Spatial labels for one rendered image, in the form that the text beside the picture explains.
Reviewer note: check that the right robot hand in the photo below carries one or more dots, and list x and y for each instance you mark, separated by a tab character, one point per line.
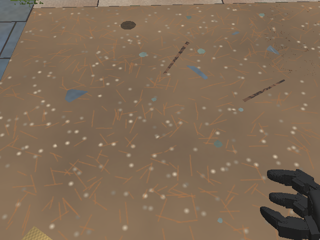
306	207

